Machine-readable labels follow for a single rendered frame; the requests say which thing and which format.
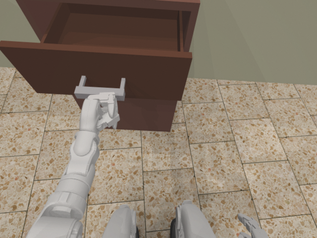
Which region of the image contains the handle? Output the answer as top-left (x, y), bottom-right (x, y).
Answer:
top-left (74, 76), bottom-right (126, 101)

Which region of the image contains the robot right shin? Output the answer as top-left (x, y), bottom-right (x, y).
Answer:
top-left (175, 200), bottom-right (192, 238)

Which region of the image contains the robot left upper arm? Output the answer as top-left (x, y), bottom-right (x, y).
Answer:
top-left (28, 216), bottom-right (83, 238)

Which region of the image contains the cabinet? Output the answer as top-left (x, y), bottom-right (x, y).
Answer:
top-left (16, 0), bottom-right (200, 132)

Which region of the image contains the robot right hand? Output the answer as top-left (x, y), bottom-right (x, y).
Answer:
top-left (238, 213), bottom-right (269, 238)

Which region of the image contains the robot right thigh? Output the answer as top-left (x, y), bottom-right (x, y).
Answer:
top-left (175, 204), bottom-right (216, 238)

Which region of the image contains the drawer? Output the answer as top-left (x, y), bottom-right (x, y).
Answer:
top-left (0, 2), bottom-right (192, 101)

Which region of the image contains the left robot forearm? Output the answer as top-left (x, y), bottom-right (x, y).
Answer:
top-left (26, 130), bottom-right (100, 238)

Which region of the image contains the robot left hand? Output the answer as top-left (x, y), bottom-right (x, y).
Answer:
top-left (79, 92), bottom-right (120, 135)

